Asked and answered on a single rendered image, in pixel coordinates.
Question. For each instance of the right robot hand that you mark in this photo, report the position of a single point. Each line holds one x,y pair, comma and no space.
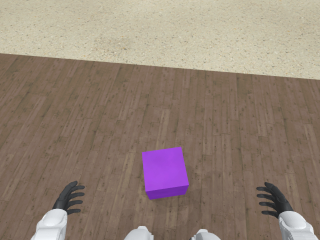
280,204

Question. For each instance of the left robot shin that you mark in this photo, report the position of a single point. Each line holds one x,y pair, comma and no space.
142,227

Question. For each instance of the left robot hand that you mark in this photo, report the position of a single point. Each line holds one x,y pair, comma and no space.
63,202

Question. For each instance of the robot shin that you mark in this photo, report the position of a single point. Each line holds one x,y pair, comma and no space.
142,227
202,230

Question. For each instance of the left robot forearm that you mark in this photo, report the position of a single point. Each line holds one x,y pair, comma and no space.
52,226

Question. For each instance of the carton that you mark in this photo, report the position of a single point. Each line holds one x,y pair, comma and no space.
164,173

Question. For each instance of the right robot forearm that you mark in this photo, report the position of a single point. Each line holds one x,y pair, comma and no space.
294,227

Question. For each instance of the right robot shin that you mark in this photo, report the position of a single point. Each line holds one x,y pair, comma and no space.
202,230

